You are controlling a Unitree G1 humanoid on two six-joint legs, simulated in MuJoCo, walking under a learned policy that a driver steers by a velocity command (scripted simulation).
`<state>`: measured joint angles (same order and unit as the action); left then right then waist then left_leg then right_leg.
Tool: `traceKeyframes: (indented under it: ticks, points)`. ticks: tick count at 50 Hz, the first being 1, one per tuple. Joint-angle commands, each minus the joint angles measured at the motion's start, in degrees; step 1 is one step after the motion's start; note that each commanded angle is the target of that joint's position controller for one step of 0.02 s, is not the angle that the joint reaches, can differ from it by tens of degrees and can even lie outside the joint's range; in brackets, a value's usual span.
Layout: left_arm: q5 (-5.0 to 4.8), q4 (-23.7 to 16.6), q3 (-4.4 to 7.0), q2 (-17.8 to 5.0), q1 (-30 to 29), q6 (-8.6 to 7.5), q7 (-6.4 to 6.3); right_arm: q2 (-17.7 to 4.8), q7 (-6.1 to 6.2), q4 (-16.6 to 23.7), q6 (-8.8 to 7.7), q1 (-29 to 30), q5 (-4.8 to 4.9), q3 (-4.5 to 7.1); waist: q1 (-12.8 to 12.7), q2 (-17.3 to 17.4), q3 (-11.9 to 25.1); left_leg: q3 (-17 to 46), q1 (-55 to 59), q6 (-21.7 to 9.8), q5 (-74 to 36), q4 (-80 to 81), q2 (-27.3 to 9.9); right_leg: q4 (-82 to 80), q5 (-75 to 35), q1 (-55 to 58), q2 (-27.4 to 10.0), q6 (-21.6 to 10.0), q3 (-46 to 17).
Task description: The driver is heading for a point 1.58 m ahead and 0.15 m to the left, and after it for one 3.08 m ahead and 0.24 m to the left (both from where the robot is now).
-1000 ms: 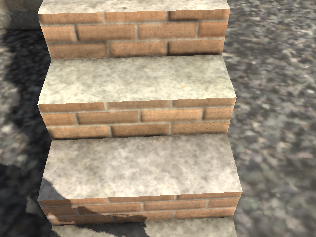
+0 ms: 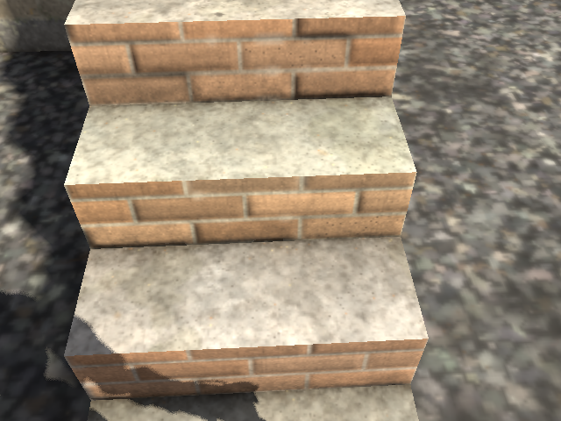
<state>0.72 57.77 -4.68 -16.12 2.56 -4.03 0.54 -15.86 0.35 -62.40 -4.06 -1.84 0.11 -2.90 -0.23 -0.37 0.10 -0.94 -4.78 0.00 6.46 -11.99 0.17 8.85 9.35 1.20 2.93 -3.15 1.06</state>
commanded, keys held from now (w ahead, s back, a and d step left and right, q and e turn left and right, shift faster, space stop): w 1.00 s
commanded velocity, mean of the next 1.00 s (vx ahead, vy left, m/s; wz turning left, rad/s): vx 0.07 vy -0.02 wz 0.00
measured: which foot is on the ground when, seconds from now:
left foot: down 0.00-1.00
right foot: down 0.00-1.00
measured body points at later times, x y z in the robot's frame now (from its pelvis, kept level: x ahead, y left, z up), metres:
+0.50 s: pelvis -0.02 +0.00 -0.01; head -0.01 +0.00 +0.44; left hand +0.04 +0.28 -0.15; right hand +0.06 -0.28 -0.15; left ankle +0.00 +0.12 -0.75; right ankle -0.05 -0.08 -0.75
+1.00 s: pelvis -0.02 +0.00 -0.01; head -0.02 +0.00 +0.44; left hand +0.02 +0.26 -0.15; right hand +0.03 -0.26 -0.15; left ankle +0.00 +0.12 -0.75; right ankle -0.05 -0.08 -0.75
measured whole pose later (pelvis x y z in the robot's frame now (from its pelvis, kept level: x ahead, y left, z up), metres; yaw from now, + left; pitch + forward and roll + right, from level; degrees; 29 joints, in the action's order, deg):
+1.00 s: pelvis -0.02 +0.00 -0.01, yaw +1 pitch -1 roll +0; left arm 0.5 60.4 -1.3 -14.3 12.8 -0.9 -1.3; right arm -14.5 1.2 -64.3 -2.0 -9.8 -0.6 -1.0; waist 0.2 0.1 -1.1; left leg 0.5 -10.5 0.2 8.9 -20.6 -0.6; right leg 17.0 11.9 -4.0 3.6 -3.5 2.1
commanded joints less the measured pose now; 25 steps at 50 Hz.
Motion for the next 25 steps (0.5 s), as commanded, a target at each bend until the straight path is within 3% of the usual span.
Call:
traceKeyframes:
  ticks: [1,7,8,9,10,12,15,17,25]
  points:
    - [-0.04,-3.19,1.35,-6.93,-3.93,-0.71,-0.17,-7.06,0.17,2.79,-0.65,3.73,0.03,1.19,-0.02,-0.04,3.83,6.17,2.15,-1.26,-11.82,-0.17,-8.05,-0.21,-13.83,-0.69,-10.47,1.97,-6.35]
    - [-0.04,-3.22,1.36,-6.93,-3.92,-0.71,-0.17,-7.05,0.18,2.82,-0.64,3.73,0.03,1.21,-0.02,-0.03,3.84,6.18,2.16,-1.23,-11.84,-0.18,-8.04,-0.2,-13.88,-0.69,-10.45,1.98,-6.38]
    - [-1.25,0.68,3.47,-11.16,3.44,0.28,-0.78,-10.4,-0.07,1.52,-0.9,-0.51,-0.95,2.66,0.45,-0.38,-3.1,5.42,-0.17,-1.72,-24.88,-6.88,-9.1,6.24,-27.25,-3.44,-10.88,1.72,-4.86]
    - [-1.65,0.76,4.0,-11.82,5.37,0.75,-0.97,-10.5,-0.07,1.11,-0.82,-3.12,-0.42,2.88,0.36,-0.49,2.77,4.83,1.06,-2.17,-27.89,-9.72,-8.94,9.13,-31.26,-1.38,-10.7,1.03,-4.35]
    - [-1.72,-0.04,4.17,-10.69,4.32,1.15,-0.98,-9.8,0.04,1.16,-0.57,-2.73,0.14,2.9,0.29,-0.24,5.12,4.56,0.41,-2.32,-26.17,-10.95,-8.64,10.42,-29.6,-0.72,-10.22,0.69,-3.97]
    - [-1.13,-1.35,3.73,-7.64,1.76,2.33,-1.05,-7.9,0.15,2.17,0.6,-0.02,-0.37,2.58,0.24,0.77,6.66,4.68,-0.58,-2.0,-18.02,-10.01,-8.31,9.32,-19.04,-2.0,-9.39,0.39,-3.97]
    - [-0.13,-0.96,4.0,-7.54,1.97,3.65,-1.6,-7.99,0.24,2.53,1.71,1.35,-1.18,2.62,0.26,0.9,1.96,5.31,-3.57,-1.96,-9.64,-8.69,-7.53,7.56,-8.73,-5.85,-8.39,0.07,-4.91]
    - [-0.09,-0.58,4.49,-8.55,3.11,3.97,-1.92,-8.48,0.48,2.05,1.82,0.17,-1.22,2.73,0.4,0.65,0.97,5.58,-4.46,-1.96,-5.68,-8.25,-6.91,6.52,-4.63,-6.89,-8.28,-0.38,-5.9]
    - [-0.09,0.12,4.58,-7.61,6.3,3.7,-1.91,-7.87,0.78,0.75,1.92,-3.1,-1.03,2.61,0.58,0.97,-0.35,6.39,-4.74,-2.42,-2.17,-7.12,-6.56,4.34,0.94,-8.47,-8.12,-1.04,-7.0]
